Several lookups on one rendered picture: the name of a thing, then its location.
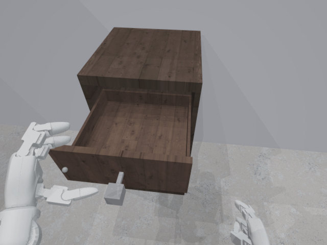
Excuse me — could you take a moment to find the robot right hand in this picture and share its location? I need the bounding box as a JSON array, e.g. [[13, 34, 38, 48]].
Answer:
[[230, 200, 270, 245]]

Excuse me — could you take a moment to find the handle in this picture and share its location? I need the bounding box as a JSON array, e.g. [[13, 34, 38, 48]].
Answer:
[[104, 172, 126, 206]]

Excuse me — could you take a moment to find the drawer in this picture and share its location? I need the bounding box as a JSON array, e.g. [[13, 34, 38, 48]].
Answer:
[[49, 89, 193, 193]]

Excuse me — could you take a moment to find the cabinet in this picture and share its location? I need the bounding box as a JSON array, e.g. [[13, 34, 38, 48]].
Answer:
[[77, 27, 202, 195]]

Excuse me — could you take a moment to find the robot left hand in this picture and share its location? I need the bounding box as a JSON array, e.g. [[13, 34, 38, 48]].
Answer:
[[4, 122, 99, 209]]

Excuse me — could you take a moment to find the robot left forearm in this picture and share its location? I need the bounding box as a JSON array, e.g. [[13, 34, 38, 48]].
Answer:
[[0, 206, 42, 245]]

